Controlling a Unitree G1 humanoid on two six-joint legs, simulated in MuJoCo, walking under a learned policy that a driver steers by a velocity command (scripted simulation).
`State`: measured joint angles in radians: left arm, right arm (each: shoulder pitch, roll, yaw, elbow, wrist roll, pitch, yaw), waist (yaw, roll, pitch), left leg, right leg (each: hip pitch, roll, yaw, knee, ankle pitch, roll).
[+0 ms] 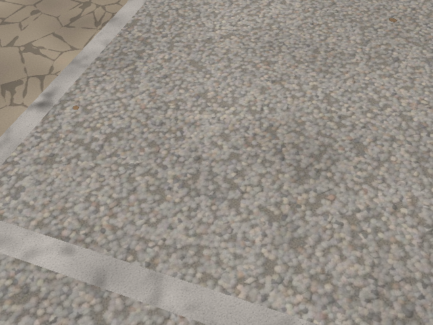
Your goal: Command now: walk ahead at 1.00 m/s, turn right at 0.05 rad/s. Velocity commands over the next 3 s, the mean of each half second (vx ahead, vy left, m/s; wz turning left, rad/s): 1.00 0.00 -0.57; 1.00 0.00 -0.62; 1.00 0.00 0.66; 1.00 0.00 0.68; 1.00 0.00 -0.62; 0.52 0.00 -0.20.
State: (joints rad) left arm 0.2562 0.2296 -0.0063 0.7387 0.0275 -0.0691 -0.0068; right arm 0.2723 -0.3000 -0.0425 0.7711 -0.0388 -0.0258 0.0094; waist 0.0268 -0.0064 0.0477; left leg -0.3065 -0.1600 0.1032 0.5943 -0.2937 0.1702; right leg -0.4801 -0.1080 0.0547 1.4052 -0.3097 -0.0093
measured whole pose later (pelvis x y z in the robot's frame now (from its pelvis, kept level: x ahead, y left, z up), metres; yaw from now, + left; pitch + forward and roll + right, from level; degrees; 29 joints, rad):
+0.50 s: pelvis +0.46 -0.10 +0.01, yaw -21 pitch +0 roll -1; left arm 0.47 0.32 0.07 0.88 0.01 -0.03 -0.01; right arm 0.09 -0.24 0.04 0.63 -0.07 -0.08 0.01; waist 0.05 0.00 0.02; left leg -0.60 0.09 -0.11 1.21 -0.32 -0.03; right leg -0.19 0.22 0.05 0.44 -0.23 -0.19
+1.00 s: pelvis +0.90 -0.25 +0.02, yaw -38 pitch +3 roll +2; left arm 0.00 0.33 0.01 0.62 0.06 -0.05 -0.07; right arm 0.56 -0.33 -0.06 0.88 -0.02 -0.08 0.00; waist -0.10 -0.04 -0.02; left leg -0.07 -0.02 0.01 0.32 -0.30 -0.01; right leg -0.66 -0.03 0.04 0.92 -0.22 -0.05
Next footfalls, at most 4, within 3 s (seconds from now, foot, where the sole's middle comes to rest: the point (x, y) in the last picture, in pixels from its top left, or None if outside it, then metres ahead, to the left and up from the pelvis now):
0.32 right None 0.48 -0.13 -0.75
0.74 left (269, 196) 0.95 -0.12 -0.75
1.12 right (376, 173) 1.06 -0.54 -0.75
1.56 left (353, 92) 1.54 -0.54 -0.75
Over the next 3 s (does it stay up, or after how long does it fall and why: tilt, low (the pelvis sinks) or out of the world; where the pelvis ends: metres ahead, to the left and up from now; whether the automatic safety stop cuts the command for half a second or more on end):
stays up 2.54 -0.75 0.02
